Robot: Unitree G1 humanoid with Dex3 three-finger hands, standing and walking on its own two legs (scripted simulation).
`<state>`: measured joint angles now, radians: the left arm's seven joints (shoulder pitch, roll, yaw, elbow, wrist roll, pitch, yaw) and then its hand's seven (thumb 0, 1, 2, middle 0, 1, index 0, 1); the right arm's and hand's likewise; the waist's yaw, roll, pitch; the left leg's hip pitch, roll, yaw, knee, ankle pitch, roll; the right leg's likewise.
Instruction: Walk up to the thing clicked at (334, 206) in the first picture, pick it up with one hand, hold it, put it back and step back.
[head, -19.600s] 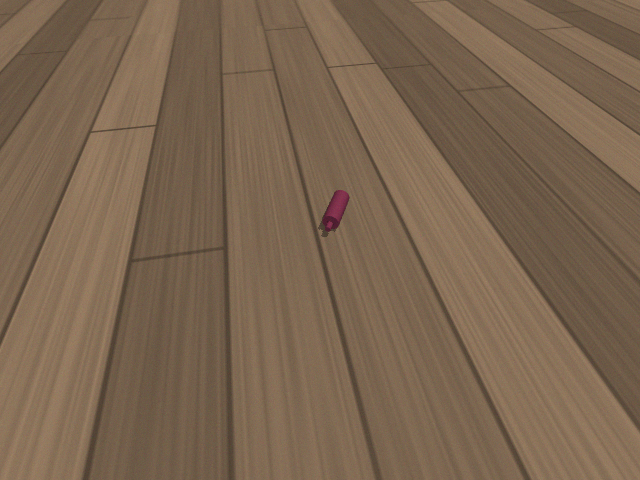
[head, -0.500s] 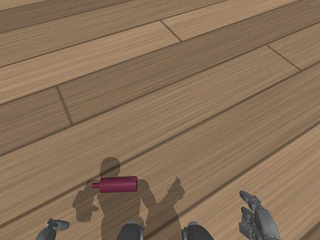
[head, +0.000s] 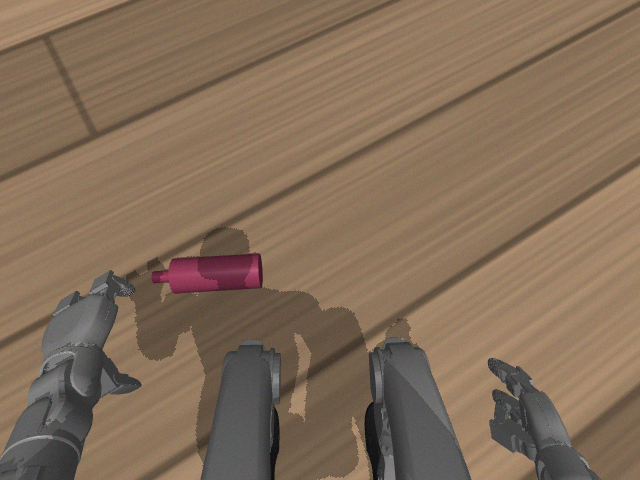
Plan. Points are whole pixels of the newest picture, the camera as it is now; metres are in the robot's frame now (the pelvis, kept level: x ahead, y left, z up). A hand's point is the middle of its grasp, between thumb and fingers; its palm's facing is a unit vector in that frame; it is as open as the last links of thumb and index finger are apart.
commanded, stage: rise first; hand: left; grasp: from above
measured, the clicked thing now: (207, 273) +0.48 +0.26 -0.45
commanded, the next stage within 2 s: approach in 1.44 s
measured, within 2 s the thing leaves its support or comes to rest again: neither
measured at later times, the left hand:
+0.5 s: hand (154, 307) +0.37 +0.30 -0.26, palm faces -0.46 -0.10 -0.88, open 14.2 cm
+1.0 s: hand (172, 293) +0.41 +0.29 -0.31, palm faces -0.46 -0.04 -0.89, open 14.2 cm
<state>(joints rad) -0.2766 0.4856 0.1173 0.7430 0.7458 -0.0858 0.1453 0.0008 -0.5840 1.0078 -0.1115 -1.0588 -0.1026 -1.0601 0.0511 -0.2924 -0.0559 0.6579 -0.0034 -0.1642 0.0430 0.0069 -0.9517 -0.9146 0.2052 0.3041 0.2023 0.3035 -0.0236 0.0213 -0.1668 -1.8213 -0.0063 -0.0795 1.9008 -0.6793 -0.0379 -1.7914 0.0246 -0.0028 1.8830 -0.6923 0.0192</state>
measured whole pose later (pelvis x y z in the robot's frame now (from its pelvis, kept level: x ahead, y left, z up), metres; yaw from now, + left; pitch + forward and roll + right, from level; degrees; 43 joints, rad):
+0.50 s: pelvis -0.03 +0.01 -0.10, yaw -3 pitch +34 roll -6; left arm -0.67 0.63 0.10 1.16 1.14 -0.24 0.30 0.00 -0.54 1.05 -0.08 -1.01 -0.07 -1.01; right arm 0.14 -0.27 -0.03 0.76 -0.06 -0.05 0.08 0.00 -0.89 -0.90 0.20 0.30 0.20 0.30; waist -0.12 0.00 -0.12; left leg -2.16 -0.02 -0.12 2.23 -0.66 -0.03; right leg -2.10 0.04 -0.03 2.17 -0.66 0.04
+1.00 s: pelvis -0.02 +0.01 -0.14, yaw -4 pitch +35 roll -7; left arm -0.82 0.67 0.10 1.35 1.27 -0.25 0.42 0.00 -0.54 1.03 -0.09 -0.99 -0.08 -0.99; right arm 0.11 -0.25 0.01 0.77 -0.12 -0.05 0.12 0.00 -0.90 -0.90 0.21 0.30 0.20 0.30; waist -0.16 -0.02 -0.10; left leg -2.27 -0.02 -0.13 2.34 -0.68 -0.03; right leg -2.20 0.05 -0.03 2.27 -0.69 0.05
